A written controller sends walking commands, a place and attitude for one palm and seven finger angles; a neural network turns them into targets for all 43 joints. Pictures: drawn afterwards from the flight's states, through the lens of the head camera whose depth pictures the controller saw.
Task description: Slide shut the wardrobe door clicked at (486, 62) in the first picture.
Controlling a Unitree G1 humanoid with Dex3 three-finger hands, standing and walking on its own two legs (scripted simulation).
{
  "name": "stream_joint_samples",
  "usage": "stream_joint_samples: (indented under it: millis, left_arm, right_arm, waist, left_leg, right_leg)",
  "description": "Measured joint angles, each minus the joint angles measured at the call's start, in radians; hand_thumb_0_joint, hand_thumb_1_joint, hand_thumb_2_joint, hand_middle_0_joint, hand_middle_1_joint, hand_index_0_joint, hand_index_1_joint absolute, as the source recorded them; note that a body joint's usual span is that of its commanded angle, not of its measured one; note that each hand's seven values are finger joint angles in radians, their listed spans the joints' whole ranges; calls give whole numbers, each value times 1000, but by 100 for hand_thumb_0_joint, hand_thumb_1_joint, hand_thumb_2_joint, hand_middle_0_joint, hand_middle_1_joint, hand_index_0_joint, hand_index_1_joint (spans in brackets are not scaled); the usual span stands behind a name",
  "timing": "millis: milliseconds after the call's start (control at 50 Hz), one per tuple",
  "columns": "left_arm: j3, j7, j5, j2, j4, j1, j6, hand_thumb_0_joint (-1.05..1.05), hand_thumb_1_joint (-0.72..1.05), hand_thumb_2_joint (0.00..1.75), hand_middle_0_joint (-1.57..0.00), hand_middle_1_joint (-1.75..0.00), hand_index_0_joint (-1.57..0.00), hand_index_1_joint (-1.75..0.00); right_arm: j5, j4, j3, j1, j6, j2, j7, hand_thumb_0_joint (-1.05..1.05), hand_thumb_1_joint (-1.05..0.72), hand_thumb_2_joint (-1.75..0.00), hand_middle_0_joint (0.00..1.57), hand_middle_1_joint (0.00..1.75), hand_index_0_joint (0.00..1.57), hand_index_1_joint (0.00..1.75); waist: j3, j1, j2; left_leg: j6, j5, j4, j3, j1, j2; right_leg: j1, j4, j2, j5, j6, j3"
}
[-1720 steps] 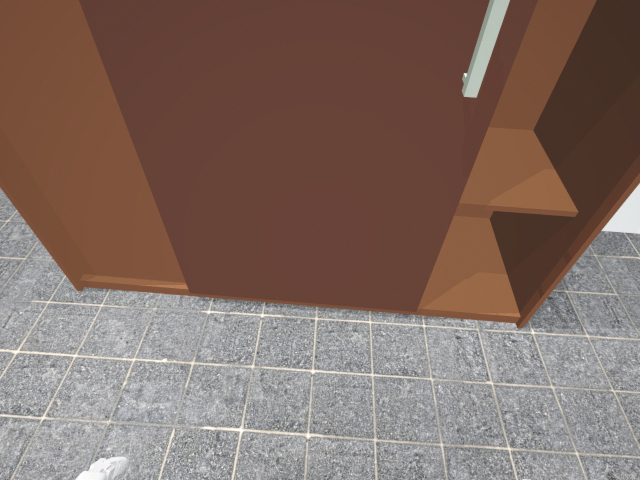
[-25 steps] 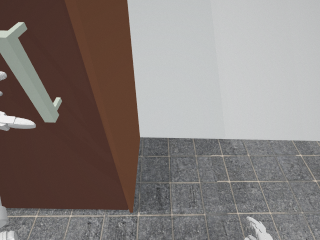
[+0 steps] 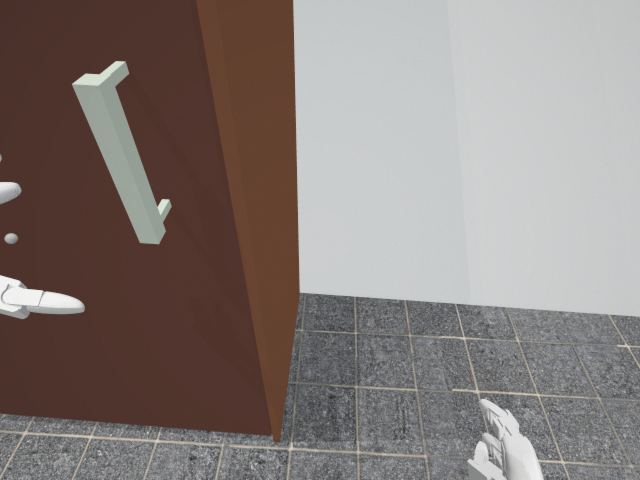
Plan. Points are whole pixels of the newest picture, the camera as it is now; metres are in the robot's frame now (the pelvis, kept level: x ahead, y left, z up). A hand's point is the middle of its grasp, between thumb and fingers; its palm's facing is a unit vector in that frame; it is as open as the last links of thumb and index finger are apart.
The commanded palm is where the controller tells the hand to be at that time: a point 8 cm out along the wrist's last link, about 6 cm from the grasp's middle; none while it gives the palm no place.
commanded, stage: slip the hand off the handle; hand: left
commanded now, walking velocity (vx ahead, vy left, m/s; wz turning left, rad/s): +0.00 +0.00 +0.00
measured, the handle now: (136, 159) +0.36 +0.27 +0.23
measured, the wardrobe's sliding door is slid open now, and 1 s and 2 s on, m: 0.00 0.00 0.00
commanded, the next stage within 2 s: draw the hand back to the body in 0.18 s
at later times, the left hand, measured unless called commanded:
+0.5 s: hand (33, 279) +0.21 +0.31 +0.20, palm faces +0.36 -0.92 -0.16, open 14.7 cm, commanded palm +0.15 +0.34 +0.22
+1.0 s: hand (59, 324) +0.19 +0.28 +0.17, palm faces +0.52 -0.79 -0.32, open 13.6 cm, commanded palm +0.14 +0.31 +0.20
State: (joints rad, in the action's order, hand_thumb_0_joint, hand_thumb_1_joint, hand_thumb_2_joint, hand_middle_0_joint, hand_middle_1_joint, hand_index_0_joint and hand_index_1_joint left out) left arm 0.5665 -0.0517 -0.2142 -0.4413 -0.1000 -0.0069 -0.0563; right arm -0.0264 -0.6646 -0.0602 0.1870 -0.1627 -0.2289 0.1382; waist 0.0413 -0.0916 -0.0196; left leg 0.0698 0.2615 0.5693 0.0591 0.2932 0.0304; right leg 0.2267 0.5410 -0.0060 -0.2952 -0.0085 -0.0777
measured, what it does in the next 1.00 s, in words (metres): stands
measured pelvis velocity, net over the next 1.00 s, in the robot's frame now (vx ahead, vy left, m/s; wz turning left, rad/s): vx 0.00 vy -0.02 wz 0.01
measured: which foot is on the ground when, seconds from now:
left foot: down 0.00-1.00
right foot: down 0.00-1.00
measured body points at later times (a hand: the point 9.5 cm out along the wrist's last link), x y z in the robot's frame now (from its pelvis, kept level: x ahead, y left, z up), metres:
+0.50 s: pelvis +0.01 -0.01 +0.00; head -0.03 -0.02 +0.45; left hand +0.19 +0.36 +0.21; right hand +0.21 -0.22 -0.07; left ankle +0.03 +0.07 -0.73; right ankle +0.00 -0.12 -0.73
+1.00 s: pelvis +0.00 -0.02 +0.01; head -0.03 -0.03 +0.45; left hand +0.15 +0.32 +0.19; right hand +0.20 -0.24 -0.06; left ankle +0.03 +0.07 -0.73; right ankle +0.00 -0.12 -0.73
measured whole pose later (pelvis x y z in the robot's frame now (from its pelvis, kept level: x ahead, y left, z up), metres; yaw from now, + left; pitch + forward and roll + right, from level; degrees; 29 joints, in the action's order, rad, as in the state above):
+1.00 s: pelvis +0.00 -0.02 +0.01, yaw +1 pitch -4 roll -2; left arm 0.44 0.05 -0.15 -0.38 -0.36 -0.36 0.04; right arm -0.02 -0.65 -0.05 0.21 -0.25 -0.25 0.07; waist 0.00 -0.09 -0.05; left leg 0.03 0.24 0.53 0.03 0.22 -0.01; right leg 0.13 0.44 0.04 -0.25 -0.04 -0.10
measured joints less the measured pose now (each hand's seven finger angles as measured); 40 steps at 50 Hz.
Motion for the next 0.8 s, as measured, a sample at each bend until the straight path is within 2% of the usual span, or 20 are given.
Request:
stream_joint_samples:
  millis: [140, 240, 320, 360, 440, 520, 600, 660, 740, 800]
  left_arm:
    - [-32, -9, -10, 29, -97, -56, 23, -2, -55, 20, -26, -115, -26, -115]
    - [-9, -12, -27, 26, -181, -146, 37, -2, -55, 20, -26, -115, -26, -115]
    - [20, -24, -48, 14, -184, -166, 39, -2, -55, 20, -26, -115, -26, -115]
    - [33, -66, -70, -1, -152, -153, 84, -1, -55, 20, -26, -115, -26, -115]
    - [17, -153, -97, -28, -96, -112, 232, -2, -55, 20, -25, -115, -26, -115]
    - [-17, -232, -128, -37, -106, -117, 334, -2, -55, 20, -25, -115, -25, -115]
    - [-20, -330, -177, -75, -120, -156, 371, -2, -55, 20, -25, -115, -26, -115]
    - [13, -378, -219, -105, -101, -169, 382, -2, -55, 20, -26, -115, -26, -115]
    - [54, -368, -236, -100, -85, -185, 389, -2, -55, 20, -26, -115, -26, -115]
    - [46, -351, -225, -68, -80, -200, 398, -2, -53, 21, -25, -114, -26, -114]
  right_arm:
    - [5, 9, -16, -28, -14, 16, -2, 1, -90, -90, 20, 30, 20, 30]
    - [8, 14, -20, -21, -10, 31, -13, 1, -90, -90, 20, 30, 20, 30]
    - [5, 2, -18, -8, -7, 29, -9, 1, -90, -90, 20, 30, 20, 30]
    - [-10, -9, -21, -1, -4, 22, 2, 1, -90, -90, 20, 30, 20, 30]
    - [-37, -20, -26, 12, -10, -1, 30, 1, -90, -90, 20, 30, 20, 30]
    - [-51, -18, -29, 10, -35, -18, 35, 2, -90, -90, 20, 30, 20, 30]
    - [-61, 3, -35, 7, -51, -19, 18, 2, -90, -90, 20, 30, 20, 30]
    - [-68, 25, -37, 5, -57, -21, 0, 2, -90, -90, 20, 30, 20, 30]
    - [-73, 52, -32, 7, -64, -31, -24, 1, -90, -90, 20, 30, 20, 30]
    - [-75, 58, -26, 8, -67, -43, -32, 1, -90, -90, 20, 30, 20, 30]
  waist:
    - [-6, -17, 3]
    - [1, -17, 5]
    - [0, -22, 3]
    - [-3, -25, -1]
    - [-11, -27, -18]
    - [-7, -11, -31]
    - [14, 12, -29]
    - [25, 22, -27]
    - [34, 21, -35]
    - [31, 14, -43]
  left_leg:
    - [-2, -2, -12, -8, -25, 6]
    - [-7, 2, -18, -7, -41, 0]
    - [-11, 5, -14, -15, -41, -3]
    - [-13, 3, -17, -22, -45, -3]
    - [-14, -4, -25, -34, -57, -3]
    - [-14, -6, -37, -33, -78, -4]
    - [-18, -5, -49, -25, -102, -10]
    - [-24, -3, -50, -21, -112, -18]
    - [-29, -1, -43, -21, -109, -25]
    - [-30, -3, -35, -25, -97, -27]
  right_leg:
    - [-27, -10, -4, -3, -1, -8]
    - [-44, -22, 3, -3, -5, -5]
    - [-50, -24, 6, -5, -8, -13]
    - [-58, -33, 7, -3, -10, -20]
    - [-79, -52, 9, 5, -11, -31]
    - [-99, -64, 11, 9, -12, -30]
    - [-118, -75, 17, 11, -16, -20]
    - [-128, -80, 25, 13, -21, -15]
    - [-126, -79, 32, 15, -25, -15]
    - [-117, -74, 33, 17, -26, -19]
